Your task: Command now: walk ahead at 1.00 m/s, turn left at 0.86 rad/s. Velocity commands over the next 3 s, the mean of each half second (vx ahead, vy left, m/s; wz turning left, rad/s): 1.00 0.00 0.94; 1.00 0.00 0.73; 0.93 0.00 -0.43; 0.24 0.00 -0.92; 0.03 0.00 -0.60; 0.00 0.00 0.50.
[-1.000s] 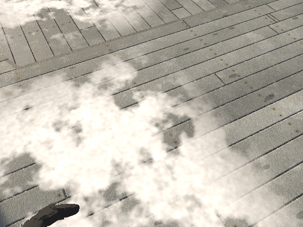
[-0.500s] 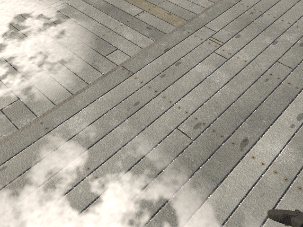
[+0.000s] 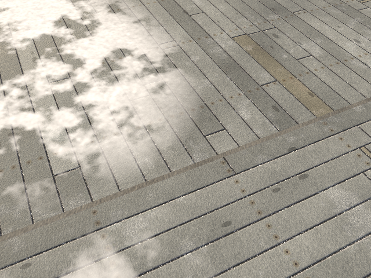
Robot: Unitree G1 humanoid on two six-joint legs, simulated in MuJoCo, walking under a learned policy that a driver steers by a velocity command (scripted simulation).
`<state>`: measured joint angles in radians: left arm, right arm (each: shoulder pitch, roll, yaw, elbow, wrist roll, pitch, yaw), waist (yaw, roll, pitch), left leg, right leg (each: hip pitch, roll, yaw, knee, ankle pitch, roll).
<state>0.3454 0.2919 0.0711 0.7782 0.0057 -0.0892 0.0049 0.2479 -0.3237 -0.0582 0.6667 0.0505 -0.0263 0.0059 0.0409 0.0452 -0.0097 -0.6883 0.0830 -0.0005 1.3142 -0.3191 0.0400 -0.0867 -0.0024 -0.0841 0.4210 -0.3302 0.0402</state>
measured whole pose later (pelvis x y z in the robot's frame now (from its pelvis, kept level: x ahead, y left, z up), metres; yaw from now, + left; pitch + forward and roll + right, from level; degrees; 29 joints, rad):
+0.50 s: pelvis +0.43 +0.10 +0.01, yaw +28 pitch -1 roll -1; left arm 0.02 0.29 0.02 0.58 0.02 -0.13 0.00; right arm 0.45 -0.25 -0.04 0.72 0.03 -0.06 0.00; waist -0.09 -0.03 0.05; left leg -0.08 -0.16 -0.17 0.42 -0.30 0.14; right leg -0.71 -0.09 0.16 0.78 -0.02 0.06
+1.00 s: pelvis +0.81 +0.29 +0.00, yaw +51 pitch -1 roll -4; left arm 0.55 0.29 0.06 0.87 -0.01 -0.10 -0.02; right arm 0.04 -0.29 -0.02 0.61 0.02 -0.06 0.04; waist 0.11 0.04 0.03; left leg -0.80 0.08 -0.08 0.95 -0.05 0.07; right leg 0.10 0.04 -0.10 0.23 -0.30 0.01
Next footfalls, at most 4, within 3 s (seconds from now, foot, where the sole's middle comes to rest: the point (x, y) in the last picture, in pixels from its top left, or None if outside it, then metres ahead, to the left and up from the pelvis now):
0.22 left None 0.39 0.13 -0.77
0.66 right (164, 200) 0.85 0.14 -0.77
1.16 left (43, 179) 0.93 0.68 -0.77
1.60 right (49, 114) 1.34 0.78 -0.77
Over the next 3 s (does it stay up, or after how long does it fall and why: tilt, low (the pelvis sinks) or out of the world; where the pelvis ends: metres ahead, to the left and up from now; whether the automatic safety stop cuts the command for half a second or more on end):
stays up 1.29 0.90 0.00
